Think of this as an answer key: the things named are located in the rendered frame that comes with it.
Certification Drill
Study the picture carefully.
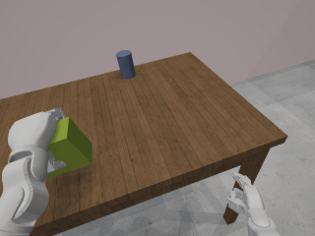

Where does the right robot hand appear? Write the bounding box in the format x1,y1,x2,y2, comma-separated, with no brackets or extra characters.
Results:
227,171,265,216

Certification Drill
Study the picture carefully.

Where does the sponge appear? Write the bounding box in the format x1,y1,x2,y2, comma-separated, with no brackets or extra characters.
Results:
10,117,93,179

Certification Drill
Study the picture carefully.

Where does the left robot hand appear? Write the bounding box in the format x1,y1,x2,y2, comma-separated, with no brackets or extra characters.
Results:
8,107,67,173

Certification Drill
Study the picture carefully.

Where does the table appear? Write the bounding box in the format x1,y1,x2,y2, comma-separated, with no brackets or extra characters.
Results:
0,52,288,236

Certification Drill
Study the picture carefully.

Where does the left robot forearm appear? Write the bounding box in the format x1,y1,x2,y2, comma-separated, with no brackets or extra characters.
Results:
0,147,49,236

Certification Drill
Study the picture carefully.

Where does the right robot forearm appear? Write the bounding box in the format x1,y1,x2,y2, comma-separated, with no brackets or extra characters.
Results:
246,207,281,236

